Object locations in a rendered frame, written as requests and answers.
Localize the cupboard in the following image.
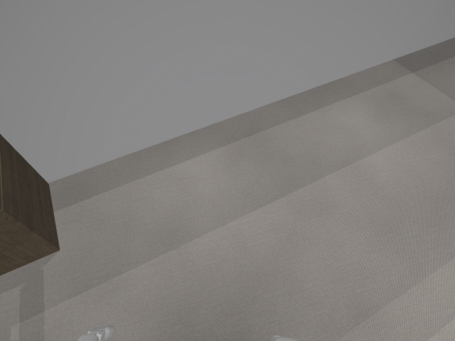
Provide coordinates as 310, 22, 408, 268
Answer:
0, 134, 60, 276

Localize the robot left hand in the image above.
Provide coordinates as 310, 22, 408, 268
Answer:
78, 325, 115, 341

